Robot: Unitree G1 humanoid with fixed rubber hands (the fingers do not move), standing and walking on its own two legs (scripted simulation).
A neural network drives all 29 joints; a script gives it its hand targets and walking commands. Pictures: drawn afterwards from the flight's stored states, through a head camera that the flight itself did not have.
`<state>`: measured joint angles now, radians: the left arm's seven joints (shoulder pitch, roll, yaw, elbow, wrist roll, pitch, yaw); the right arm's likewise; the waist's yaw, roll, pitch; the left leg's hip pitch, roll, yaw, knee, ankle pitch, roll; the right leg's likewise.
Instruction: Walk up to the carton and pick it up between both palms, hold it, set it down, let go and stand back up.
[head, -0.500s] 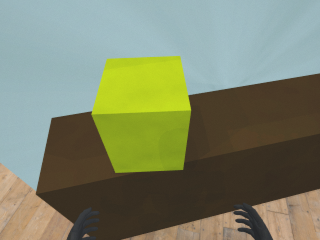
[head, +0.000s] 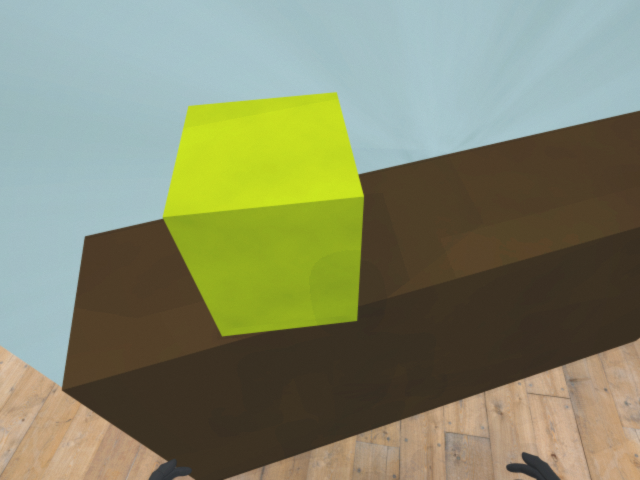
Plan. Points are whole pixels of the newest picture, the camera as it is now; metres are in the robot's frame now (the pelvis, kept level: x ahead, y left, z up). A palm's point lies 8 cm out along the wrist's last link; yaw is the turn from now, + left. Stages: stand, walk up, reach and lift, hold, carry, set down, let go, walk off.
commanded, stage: stand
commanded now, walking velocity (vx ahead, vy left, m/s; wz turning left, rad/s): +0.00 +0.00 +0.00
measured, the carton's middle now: (277, 219) +0.45 +0.09 +0.08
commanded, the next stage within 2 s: none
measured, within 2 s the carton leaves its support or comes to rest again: neither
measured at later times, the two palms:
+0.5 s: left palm out of the picture +0.08 +0.24 -0.11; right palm out of the picture +0.01 -0.23 -0.14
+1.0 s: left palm out of the picture +0.05 +0.26 -0.12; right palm out of the picture -0.03 -0.21 -0.15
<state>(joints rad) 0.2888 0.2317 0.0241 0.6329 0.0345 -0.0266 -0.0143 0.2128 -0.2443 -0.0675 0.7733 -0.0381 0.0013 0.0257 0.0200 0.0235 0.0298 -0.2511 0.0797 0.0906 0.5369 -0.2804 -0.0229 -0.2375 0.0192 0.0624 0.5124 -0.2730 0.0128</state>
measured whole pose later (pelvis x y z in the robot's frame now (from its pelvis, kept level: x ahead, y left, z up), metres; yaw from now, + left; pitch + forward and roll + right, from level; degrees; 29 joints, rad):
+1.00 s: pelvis -0.02 +0.03 +0.00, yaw -5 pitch +0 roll +1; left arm 0.35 0.18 0.01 0.83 0.03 -0.01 0.03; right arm 0.29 -0.18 -0.08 1.04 -0.02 0.03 -0.01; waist -0.02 0.02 -0.01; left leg -0.27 0.04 0.16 0.55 -0.28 0.02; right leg -0.31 0.00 0.17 0.57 -0.27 0.06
